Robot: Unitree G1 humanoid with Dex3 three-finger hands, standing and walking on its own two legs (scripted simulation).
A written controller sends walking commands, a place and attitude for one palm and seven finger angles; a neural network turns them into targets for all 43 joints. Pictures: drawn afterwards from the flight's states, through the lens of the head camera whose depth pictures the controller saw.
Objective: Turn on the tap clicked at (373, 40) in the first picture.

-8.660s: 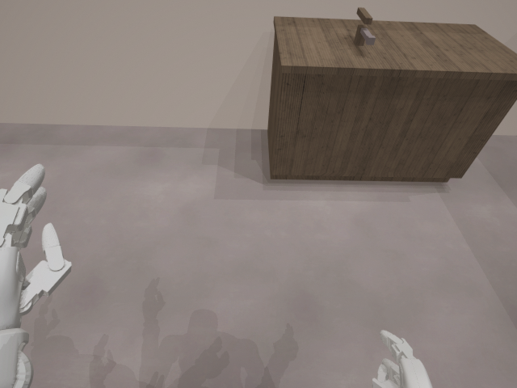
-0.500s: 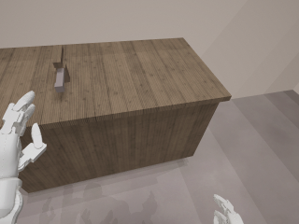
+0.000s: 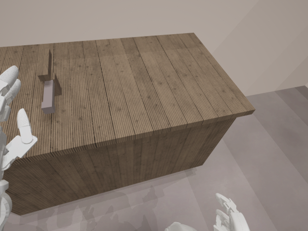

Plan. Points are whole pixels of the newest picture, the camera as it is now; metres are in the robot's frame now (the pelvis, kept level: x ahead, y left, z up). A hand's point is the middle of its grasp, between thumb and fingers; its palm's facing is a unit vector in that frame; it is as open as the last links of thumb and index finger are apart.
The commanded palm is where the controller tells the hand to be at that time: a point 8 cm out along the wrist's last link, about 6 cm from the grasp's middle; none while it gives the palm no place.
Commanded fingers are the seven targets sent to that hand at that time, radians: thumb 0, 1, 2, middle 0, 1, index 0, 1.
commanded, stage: shuffle to correct the standing spot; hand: left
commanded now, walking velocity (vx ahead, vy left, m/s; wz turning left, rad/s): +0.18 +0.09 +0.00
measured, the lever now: (48, 107) +0.43 +0.34 +0.02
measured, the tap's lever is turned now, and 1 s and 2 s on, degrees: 0 0 0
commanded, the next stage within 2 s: come to a stop and stand still in 0.16 s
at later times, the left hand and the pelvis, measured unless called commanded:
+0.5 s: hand (17, 86) +0.34 +0.30 +0.19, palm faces +0.41 -0.83 -0.38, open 7.4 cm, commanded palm +0.27 +0.33 +0.19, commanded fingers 0.00 0.90 0.90 -0.20 -0.30 -0.20 -0.30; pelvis +0.10 +0.06 -0.01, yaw -3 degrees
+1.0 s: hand (35, 87) +0.36 +0.28 +0.18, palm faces +0.27 -0.86 -0.43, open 7.4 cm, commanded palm +0.29 +0.33 +0.19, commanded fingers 0.00 0.90 0.90 -0.20 -0.30 -0.20 -0.30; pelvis +0.12 +0.06 +0.01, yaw -4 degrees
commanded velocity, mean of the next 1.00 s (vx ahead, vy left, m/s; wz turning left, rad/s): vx -0.05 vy -0.04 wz -0.02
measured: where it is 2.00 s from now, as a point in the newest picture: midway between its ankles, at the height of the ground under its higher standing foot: outside the picture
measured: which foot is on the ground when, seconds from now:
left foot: down 0.00-0.02, up 0.04-0.30, down 0.32-1.00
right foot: up 0.00-0.02, down 0.04-1.00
